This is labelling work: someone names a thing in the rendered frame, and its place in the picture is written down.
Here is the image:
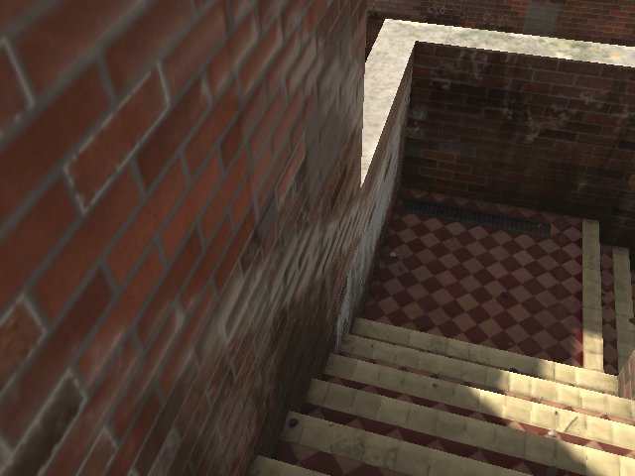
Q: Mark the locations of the stairs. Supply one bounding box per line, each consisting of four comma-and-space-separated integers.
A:
600, 243, 635, 376
250, 317, 635, 476

